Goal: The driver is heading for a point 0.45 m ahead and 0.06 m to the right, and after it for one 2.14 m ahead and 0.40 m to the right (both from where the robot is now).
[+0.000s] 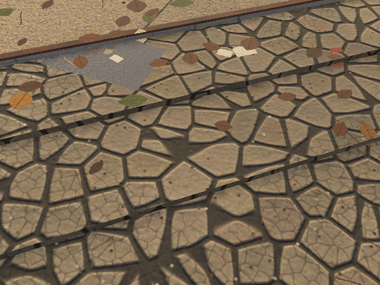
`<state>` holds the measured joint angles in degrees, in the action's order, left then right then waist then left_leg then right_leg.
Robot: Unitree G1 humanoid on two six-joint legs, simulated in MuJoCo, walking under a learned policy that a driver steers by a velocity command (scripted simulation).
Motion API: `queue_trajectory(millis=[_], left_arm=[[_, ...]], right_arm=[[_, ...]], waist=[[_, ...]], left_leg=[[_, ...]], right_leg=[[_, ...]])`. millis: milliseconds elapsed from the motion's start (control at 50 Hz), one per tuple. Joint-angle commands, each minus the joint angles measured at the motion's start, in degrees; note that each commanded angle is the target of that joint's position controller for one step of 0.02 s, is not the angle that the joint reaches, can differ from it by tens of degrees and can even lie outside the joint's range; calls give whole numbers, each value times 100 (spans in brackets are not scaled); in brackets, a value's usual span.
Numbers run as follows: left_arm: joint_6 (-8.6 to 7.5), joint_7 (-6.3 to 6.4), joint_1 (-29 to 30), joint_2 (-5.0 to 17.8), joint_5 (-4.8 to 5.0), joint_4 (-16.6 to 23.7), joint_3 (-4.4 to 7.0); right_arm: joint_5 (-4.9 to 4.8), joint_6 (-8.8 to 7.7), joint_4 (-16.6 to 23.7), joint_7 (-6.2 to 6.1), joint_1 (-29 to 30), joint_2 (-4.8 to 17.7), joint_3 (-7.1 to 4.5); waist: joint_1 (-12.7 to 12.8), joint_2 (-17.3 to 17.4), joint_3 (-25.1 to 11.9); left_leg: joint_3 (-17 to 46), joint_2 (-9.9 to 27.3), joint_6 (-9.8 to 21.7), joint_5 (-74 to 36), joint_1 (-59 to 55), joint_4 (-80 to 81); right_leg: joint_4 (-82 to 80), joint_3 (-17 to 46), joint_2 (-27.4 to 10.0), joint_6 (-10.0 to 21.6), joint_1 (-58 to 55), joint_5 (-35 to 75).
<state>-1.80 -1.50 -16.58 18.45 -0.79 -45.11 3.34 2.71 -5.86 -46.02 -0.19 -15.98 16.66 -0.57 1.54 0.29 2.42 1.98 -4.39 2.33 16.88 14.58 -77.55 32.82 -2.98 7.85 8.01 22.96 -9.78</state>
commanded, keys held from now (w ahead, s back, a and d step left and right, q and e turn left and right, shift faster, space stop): w+e+shift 0.24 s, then e+shift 0.04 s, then s+e+shift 0.22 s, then s+q+shift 0.18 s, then q+shift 0.32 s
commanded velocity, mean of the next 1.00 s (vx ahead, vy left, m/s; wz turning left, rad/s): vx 0.33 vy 0.00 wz -0.33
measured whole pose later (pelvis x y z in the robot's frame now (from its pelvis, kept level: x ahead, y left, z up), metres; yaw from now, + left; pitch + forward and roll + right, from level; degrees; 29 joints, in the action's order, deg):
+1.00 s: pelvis +0.56 +0.03 +0.00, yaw -16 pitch +0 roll -3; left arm 2.6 3.5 -1.1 14.2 0.1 -39.6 2.9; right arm -0.2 3.7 -43.1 -0.4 -14.4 16.7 -3.5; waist -3.0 -0.9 2.6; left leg -1.6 4.1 -0.1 22.3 19.9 -42.0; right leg 35.8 -11.0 -7.0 -1.5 24.6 -12.3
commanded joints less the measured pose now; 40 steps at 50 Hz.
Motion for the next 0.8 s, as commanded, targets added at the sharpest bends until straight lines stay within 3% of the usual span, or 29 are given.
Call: queue_trajectory(millis=[20, 60, 80, 140, 180, 220, 240, 260, 280, 300, 320, 340, 360, 380, 400, 420, 460, 480, 540, 600, 620, 640, 660, 680, 700, 720, 740, 760, 800], left_arm=[[-70, 80, -782, 533, 24, -55, 159], [-176, 67, -769, 672, 47, -66, 176], [-219, 55, -712, 764, 57, -23, 203], [-264, 45, -613, 839, 85, 77, 286], [-287, 3, -791, 940, 166, 51, 349], [-268, 25, -956, 1006, 181, 22, 396], [-246, 65, -982, 1031, 167, 22, 412], [-221, 98, -1012, 1109, 136, 10, 438], [-208, 110, -982, 1245, 123, -1, 470], [-234, 108, -734, 1177, 173, 71, 465], [-265, 160, -715, 421, 254, 289, 277], [-234, 170, -1565, -503, 320, 595, -119], [-107, 232, -1330, 378, 355, 595, 43], [-9, 269, -554, 770, 372, 797, 171], [73, 291, -199, 792, 318, 900, 218], [130, 298, -141, 724, 257, 988, 246], [294, 263, -169, 308, 325, 1193, 173], [311, 234, -86, 147, 315, 1292, 116], [218, 43, -268, 143, 173, 1161, 91], [167, -127, -239, 329, 96, 1108, 140], [118, -115, -291, 422, 47, 1076, 186], [60, -67, -347, 550, -25, 1037, 235], [-4, 39, -127, 898, -156, 1141, 281], [5, 214, 57, 1048, -474, 1338, 197], [53, 243, 106, 759, -338, 1437, 88], [152, 229, 399, 854, -131, 1444, 127], [231, 218, 714, 893, -30, 1423, 155], [307, 261, 983, 718, 4, 1401, 109], [377, 339, 1447, 554, -88, 1331, 44]], right_arm=[[158, -96, 968, 62, 557, 557, 8], [208, 113, 1110, 92, 582, 425, 95], [195, 157, 1271, 113, 893, 403, 142], [1, 133, 1640, 230, 1847, 234, 267], [-86, 121, 1659, 229, 2013, 222, 260], [-96, 99, 1685, 175, 2106, 383, 202], [-84, 77, 1667, 142, 2032, 461, 167], [-48, 46, 1567, 75, 1735, 624, 90], [-24, -11, 1403, -5, 1118, 780, 9], [35, -110, 1222, -99, 207, 959, -69], [182, -153, 1072, -205, -882, 1353, -192], [-169, -146, 1116, -111, -660, 1506, -314], [-193, -22, 1270, -116, -332, 1122, -318], [-152, 64, 1349, -156, -8, 653, -235], [-177, 107, 1243, -165, 297, 513, -221], [-214, 132, 1175, -194, 522, 439, -232], [-254, 172, 1091, -228, 1100, 386, -269], [-273, 175, 1077, -243, 1439, 430, -301], [-343, 172, 878, -289, 1543, 741, -446], [-627, 117, 669, -205, 1351, 880, -478], [-647, 107, 596, -178, 1288, 874, -463], [-593, 96, 478, -142, 1104, 809, -416], [-431, 93, 366, -65, 655, 683, -338], [-318, 153, 341, 18, 124, 354, -170], [-479, 263, 120, 85, -111, 760, -273], [-562, 393, 179, 98, -62, 1158, -409], [-560, 539, 175, 20, 23, 1239, -470], [-539, 704, 139, -90, 167, 1182, -493], [-492, 963, 89, -178, -147, 799, -439]], waist=[[-141, 430, -111], [-349, 144, 140], [-336, 91, 299], [-67, -177, 479], [152, -265, 228], [275, -327, 54], [245, -340, -52], [130, -269, -265], [-175, -219, -691], [-664, -288, -1101], [-898, 366, -1951], [-405, 2353, -3442], [-558, 1503, -3300], [-680, 944, -2400], [-539, 401, -1589], [-326, 440, -1161], [58, 786, -377], [170, 850, -195], [236, 684, -654], [325, 391, -725], [427, 231, -772], [520, 44, -840], [373, -662, -1006], [155, -1864, -1884], [329, -1355, -2707], [226, -1132, -2606], [86, -788, -2336], [28, -520, -1917], [-344, -636, -1260]], left_leg=[[471, 683, -156, 16, 2474, 122], [300, 851, -315, 357, 2325, 913], [128, 903, -388, 192, 2183, 1508], [-209, 797, -546, -1446, 1227, 3478], [-276, 621, -504, -2386, 640, 4083], [-180, 538, -437, -2363, 606, 4539], [-123, 476, -405, -2161, 474, 4802], [-142, 286, -341, -1749, 155, 4979], [-198, 165, -280, -1583, -499, 5148], [142, 619, -148, -2046, -1634, 5270], [1143, 2189, 101, -3552, -3110, 4800], [3731, 3722, 1246, -4826, -5115, 4776], [3462, 3516, 1328, -4771, -4550, 4755], [2144, 3107, 1144, -5425, -3789, 4730], [1409, 2688, 959, -5606, -2991, 4863], [1050, 2439, 849, -5209, -2437, 5084], [259, 2180, 669, -4698, -1020, 5741], [-108, 2130, 684, -4817, -534, 5925], [-787, 1723, 671, -4425, 40, 5697], [-652, 1855, 639, -4046, 18, 5217], [-685, 1744, 525, -3943, 102, 4847], [-707, 1532, 354, -3587, 251, 4369], [-847, 1043, 2, -1861, 541, 3533], [-555, 348, -455, 2816, 1566, 1282], [604, 261, -569, 3246, 1586, 307], [615, 356, -600, 2898, 1881, -136], [522, 581, -627, 2424, 2006, -99], [389, 716, -727, 1943, 1997, -24], [-71, 631, -933, 1396, 1445, 236]], right_leg=[[-1996, 3350, -1630, 1087, -1642, -661], [-2205, 2928, -1347, 1117, -860, -460], [-2399, 2701, -1203, 1111, -411, -343], [-2702, 2244, -783, 772, 385, 272], [-2624, 2282, -843, 538, 89, 1222], [-2241, 2394, -937, 365, -725, 1861], [-1919, 2458, -972, 259, -1087, 2222], [-1213, 2425, -904, 89, -1448, 3317], [-150, 2309, -743, -121, -1625, 4120], [1208, 2267, -454, -356, -1096, 3716], [3028, 1690, -193, -484, -178, 623], [4824, 1438, 118, -844, 1659, -2824], [5426, 1402, -551, -1045, 1903, -2478], [5287, 1091, -754, -1173, 2119, -2195], [5120, 876, -926, -1316, 2288, -2052], [4826, 799, -1084, -1369, 2354, -1850], [3959, 595, -1277, -1353, 1842, -1696], [3299, 443, -1273, -1377, 1595, -1435], [1158, 223, -967, -1145, -70, 240], [94, 280, -683, -815, -914, 920], [-328, 262, -547, -642, -1370, 1355], [-660, 251, -512, -444, -1892, 1948], [-634, 694, -1218, -87, -2429, 5385], [-165, 2510, -3344, 1261, -3466, 9015], [141, 2563, -3736, 1743, -3534, 9629], [-91, 2211, -3527, 1654, -3300, 7896], [-341, 1982, -3238, 1401, -2825, 5728], [-591, 1732, -2945, 1150, -2221, 4187], [-1059, 1007, -2578, 897, -946, 3117]])
Keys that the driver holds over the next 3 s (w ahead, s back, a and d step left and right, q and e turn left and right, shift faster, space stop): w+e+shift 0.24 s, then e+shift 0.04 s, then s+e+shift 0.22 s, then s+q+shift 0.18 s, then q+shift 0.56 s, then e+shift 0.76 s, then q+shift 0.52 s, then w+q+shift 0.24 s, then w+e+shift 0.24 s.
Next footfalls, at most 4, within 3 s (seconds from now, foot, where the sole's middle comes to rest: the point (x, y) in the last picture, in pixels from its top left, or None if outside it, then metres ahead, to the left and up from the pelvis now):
0.32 left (164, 266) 0.53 0.12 -0.76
0.66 right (247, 245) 0.62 -0.17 -0.76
0.98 left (165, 242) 0.62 0.12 -0.76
1.46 right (227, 253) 0.59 -0.10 -0.76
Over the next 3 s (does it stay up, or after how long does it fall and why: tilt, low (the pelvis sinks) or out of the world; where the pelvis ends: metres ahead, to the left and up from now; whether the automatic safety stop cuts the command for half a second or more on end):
stays up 0.75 0.05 0.01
